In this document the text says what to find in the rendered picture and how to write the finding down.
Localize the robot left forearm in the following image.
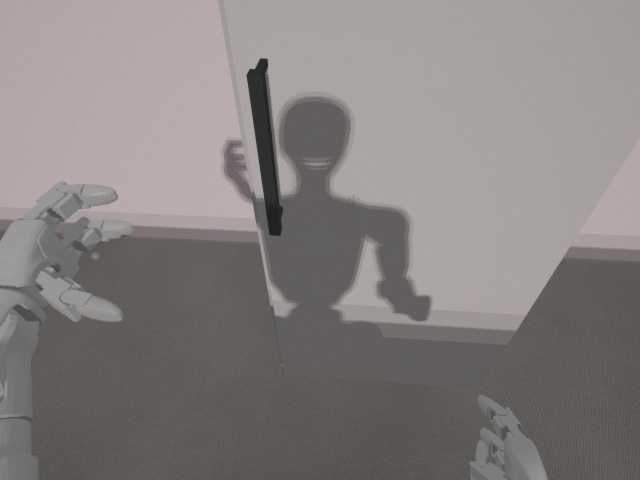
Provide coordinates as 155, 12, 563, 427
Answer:
0, 288, 46, 480

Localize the robot right hand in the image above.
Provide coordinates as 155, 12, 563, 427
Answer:
470, 395, 548, 480

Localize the fridge door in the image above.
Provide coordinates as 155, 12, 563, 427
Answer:
223, 0, 640, 389

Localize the handle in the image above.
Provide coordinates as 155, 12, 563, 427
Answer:
247, 58, 283, 236

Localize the robot left hand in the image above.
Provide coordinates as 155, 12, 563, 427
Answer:
0, 181, 135, 322

